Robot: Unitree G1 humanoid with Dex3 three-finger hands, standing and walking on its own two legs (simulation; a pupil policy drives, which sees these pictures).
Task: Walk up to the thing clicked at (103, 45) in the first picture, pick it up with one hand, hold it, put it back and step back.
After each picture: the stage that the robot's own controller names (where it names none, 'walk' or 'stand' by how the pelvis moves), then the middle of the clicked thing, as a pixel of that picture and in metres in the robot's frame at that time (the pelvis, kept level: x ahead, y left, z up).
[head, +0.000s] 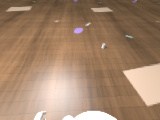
stand; (103, 46) +1.73 -0.39 -0.72
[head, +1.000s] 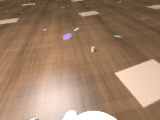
walk; (92, 49) +1.65 +0.01 -0.71
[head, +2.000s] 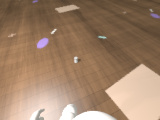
walk; (76, 59) +1.09 +0.27 -0.71
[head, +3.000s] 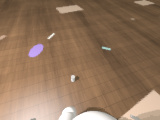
walk; (73, 78) +0.65 +0.22 -0.70
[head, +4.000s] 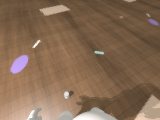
walk; (66, 95) +0.39 +0.21 -0.70
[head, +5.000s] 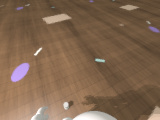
stand; (66, 105) +0.31 +0.23 -0.72
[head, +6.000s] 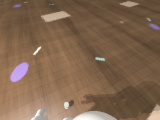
stand; (66, 105) +0.29 +0.22 -0.72
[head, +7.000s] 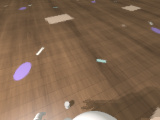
stand; (67, 105) +0.32 +0.22 -0.73
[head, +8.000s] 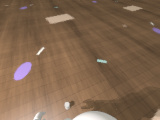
stand; (67, 105) +0.31 +0.22 -0.73
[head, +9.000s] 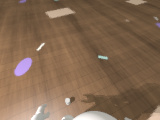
go down; (67, 101) +0.32 +0.21 -0.72
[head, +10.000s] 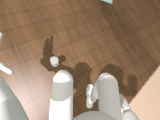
go down; (54, 62) +0.42 +0.23 -0.30
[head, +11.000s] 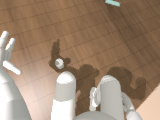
close in; (59, 64) +0.41 +0.22 -0.30
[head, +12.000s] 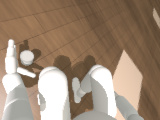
close in; (27, 58) +0.40 +0.26 -0.22
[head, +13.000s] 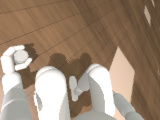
close; (20, 58) +0.40 +0.27 -0.23
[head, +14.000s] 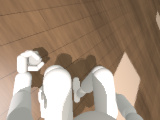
lift; (33, 60) +0.36 +0.25 -0.22
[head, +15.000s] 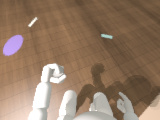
lift; (59, 75) +0.32 +0.19 -0.01
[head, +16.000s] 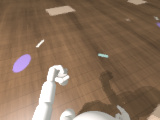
hold; (62, 77) +0.32 +0.17 +0.00
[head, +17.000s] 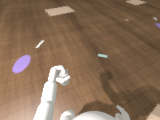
hold; (63, 77) +0.33 +0.17 -0.01
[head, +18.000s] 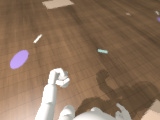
crouch; (63, 79) +0.32 +0.17 -0.05
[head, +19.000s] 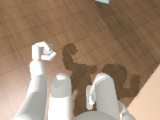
lower; (48, 53) +0.46 +0.22 -0.11
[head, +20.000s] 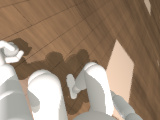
lower; (11, 53) +0.43 +0.28 -0.23
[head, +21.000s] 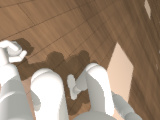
lower; (14, 52) +0.42 +0.28 -0.23
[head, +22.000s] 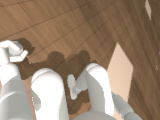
lower; (15, 52) +0.42 +0.28 -0.23
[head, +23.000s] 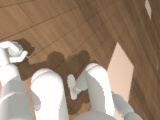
lower; (15, 53) +0.42 +0.28 -0.23
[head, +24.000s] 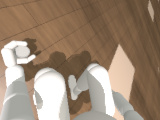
open; (21, 54) +0.41 +0.26 -0.24
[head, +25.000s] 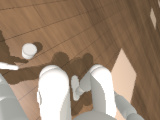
stand; (28, 51) +0.42 +0.26 -0.23
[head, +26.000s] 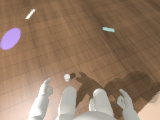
walk; (67, 77) +0.41 +0.19 -0.52
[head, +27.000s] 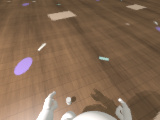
stand; (68, 101) +0.36 +0.18 -0.67
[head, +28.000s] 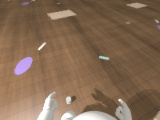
stand; (68, 100) +0.36 +0.19 -0.67
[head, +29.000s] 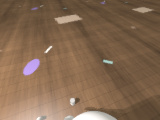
stand; (72, 101) +0.37 +0.17 -0.72
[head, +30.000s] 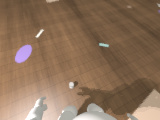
walk; (71, 85) +0.44 +0.15 -0.70
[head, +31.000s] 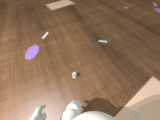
walk; (74, 75) +0.66 +0.22 -0.70
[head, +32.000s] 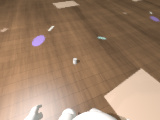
stand; (74, 61) +1.00 +0.20 -0.70
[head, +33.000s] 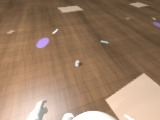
stand; (77, 63) +1.02 +0.17 -0.71
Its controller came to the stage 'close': yes
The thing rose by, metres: 0.71
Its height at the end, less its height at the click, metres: +0.00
